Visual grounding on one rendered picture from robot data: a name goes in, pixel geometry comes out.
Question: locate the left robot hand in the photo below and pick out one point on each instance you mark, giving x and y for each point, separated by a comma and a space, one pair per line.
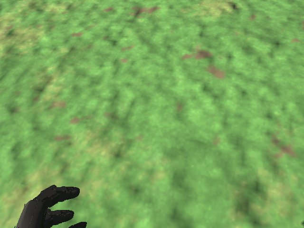
36, 213

